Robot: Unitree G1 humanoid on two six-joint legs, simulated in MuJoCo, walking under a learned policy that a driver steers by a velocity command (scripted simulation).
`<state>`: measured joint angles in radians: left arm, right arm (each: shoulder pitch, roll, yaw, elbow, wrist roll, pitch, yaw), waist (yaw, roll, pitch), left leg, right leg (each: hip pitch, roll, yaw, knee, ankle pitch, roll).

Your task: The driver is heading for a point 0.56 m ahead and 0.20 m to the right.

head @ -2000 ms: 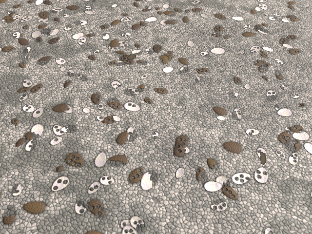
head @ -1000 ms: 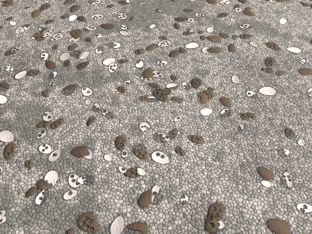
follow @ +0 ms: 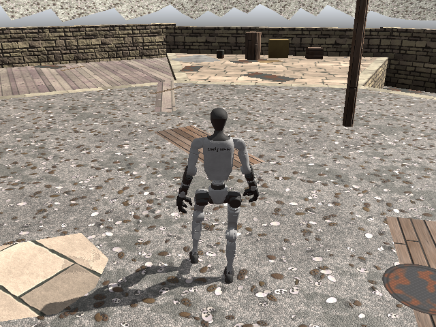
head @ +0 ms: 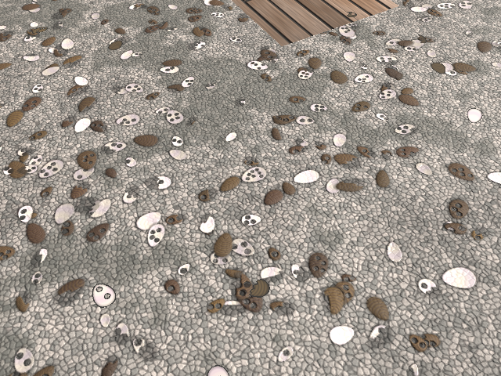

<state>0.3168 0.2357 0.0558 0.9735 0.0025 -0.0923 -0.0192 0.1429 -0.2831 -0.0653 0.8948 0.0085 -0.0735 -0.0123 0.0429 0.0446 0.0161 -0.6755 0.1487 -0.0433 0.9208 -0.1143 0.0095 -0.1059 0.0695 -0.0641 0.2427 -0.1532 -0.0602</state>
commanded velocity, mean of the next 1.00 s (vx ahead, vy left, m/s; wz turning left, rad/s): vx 0.46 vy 0.00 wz -0.33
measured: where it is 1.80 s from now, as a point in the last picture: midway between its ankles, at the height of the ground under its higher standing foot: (290, 328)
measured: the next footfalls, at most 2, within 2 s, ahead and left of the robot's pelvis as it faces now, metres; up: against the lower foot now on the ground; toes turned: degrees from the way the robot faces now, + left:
left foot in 0.24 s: +0.33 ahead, +0.16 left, +0.00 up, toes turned +1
right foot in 0.80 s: +0.57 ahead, -0.13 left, +0.00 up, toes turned -22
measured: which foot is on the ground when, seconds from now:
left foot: up 0.00-0.22, down 0.24-0.82, up 0.84-1.00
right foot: down 0.00-0.24, up 0.26-0.78, down 0.80-1.00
